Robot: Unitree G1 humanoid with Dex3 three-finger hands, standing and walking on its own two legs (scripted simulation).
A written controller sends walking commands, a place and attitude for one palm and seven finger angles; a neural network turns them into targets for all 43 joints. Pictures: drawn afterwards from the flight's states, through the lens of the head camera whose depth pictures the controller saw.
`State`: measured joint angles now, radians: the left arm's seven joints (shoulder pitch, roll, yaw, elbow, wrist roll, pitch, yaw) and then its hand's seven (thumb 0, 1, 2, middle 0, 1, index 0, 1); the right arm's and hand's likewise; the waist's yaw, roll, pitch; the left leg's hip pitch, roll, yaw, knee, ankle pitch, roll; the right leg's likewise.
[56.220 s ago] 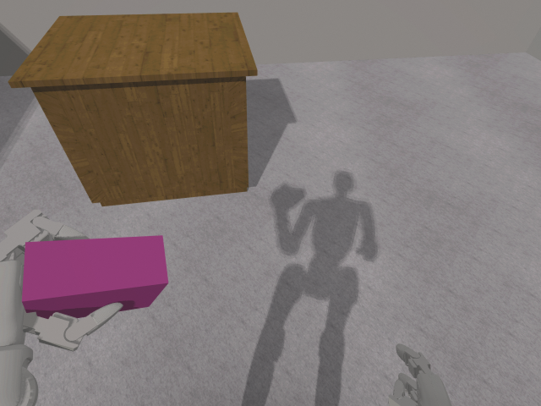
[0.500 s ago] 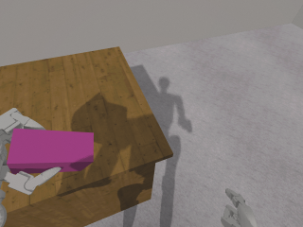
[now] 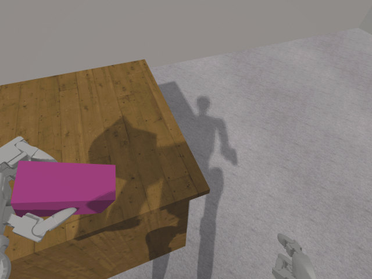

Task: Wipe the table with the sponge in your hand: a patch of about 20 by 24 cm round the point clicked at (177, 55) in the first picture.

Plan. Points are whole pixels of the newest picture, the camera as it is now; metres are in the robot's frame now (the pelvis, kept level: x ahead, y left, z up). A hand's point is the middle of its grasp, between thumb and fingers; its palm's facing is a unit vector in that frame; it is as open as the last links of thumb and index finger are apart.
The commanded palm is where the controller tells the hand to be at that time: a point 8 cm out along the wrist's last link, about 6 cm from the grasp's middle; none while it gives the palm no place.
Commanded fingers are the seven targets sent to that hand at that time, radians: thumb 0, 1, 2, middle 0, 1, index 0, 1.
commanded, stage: come to a stop and stand still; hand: left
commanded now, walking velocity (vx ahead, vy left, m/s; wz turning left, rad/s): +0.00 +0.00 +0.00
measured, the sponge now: (81, 191) +0.23 +0.19 +0.13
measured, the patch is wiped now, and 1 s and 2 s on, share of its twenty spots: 0.00 0.00 0.00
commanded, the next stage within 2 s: look again from close up in 1.16 s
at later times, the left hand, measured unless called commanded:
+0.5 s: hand out of the picture +0.22 +0.31 +0.16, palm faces +0.37 -0.84 -0.39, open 10.0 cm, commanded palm +0.16 +0.33 +0.18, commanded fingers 0.00 0.10 1.30 -1.20 -1.60 -1.20 -1.60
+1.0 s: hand out of the picture +0.22 +0.35 +0.16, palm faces +0.37 -0.86 -0.35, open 10.0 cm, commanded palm +0.16 +0.38 +0.18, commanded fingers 0.00 0.10 1.30 -1.20 -1.60 -1.20 -1.60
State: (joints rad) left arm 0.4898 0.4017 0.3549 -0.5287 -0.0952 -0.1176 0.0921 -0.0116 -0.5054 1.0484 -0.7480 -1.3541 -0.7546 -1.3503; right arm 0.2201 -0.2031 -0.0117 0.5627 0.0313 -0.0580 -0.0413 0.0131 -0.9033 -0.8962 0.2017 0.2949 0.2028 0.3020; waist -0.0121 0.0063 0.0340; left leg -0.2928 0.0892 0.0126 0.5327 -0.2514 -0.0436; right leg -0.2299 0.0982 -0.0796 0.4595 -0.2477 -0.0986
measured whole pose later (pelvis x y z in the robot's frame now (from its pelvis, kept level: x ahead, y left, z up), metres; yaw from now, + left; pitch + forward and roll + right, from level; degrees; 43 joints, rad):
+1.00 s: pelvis -0.01 +0.11 +0.01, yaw -1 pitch -1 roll -2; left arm 0.40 0.37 0.35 -0.49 -0.03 -0.19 0.10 -0.01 -0.51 1.05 -0.75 -1.36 -0.76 -1.35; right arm 0.20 -0.18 0.03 0.57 0.00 -0.14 -0.03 0.01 -0.90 -0.90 0.20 0.30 0.20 0.30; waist 0.04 -0.05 0.07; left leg -0.23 -0.04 0.09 0.46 -0.22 0.09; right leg -0.18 -0.03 -0.01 0.40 -0.20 0.03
